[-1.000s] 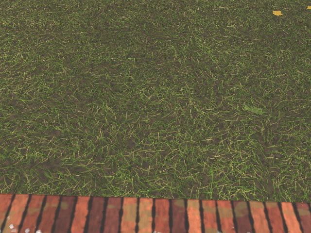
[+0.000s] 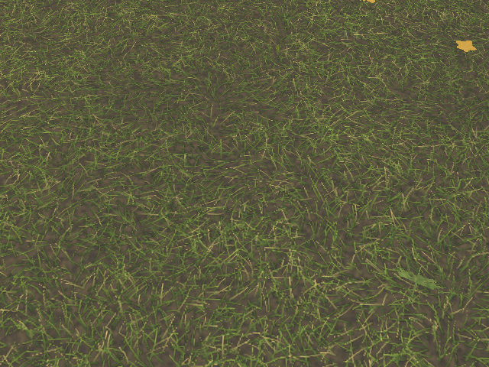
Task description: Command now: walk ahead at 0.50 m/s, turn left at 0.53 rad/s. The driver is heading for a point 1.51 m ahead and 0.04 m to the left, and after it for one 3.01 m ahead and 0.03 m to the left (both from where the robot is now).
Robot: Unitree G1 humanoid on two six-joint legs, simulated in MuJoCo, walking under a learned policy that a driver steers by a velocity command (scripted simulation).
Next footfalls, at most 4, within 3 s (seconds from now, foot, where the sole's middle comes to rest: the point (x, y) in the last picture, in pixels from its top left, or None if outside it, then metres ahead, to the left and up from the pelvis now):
0.44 right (296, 361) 0.45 -0.09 -0.75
0.96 left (186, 278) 0.67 0.21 -0.75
1.46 right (268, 196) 0.97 -0.03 -0.75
1.92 left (199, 181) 1.03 0.20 -0.75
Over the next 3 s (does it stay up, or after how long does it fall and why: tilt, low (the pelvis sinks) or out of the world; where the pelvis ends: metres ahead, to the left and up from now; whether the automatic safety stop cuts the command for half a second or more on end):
stays up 1.35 0.09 0.03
